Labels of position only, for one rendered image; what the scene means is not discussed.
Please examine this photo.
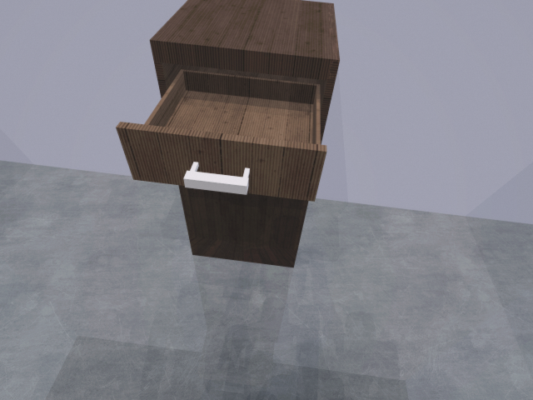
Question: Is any cabinet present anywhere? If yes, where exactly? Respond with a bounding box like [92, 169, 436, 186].
[150, 0, 340, 268]

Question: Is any drawer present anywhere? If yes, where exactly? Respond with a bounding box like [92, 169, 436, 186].
[116, 69, 326, 202]

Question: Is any handle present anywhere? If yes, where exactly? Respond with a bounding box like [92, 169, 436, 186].
[183, 162, 250, 195]

